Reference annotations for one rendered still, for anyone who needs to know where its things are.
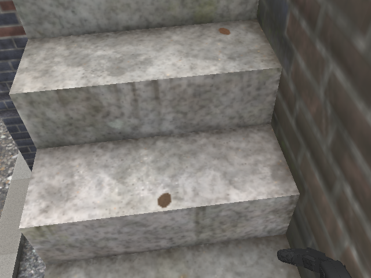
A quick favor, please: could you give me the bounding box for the right robot hand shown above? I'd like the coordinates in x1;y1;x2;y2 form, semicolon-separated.
277;247;352;278

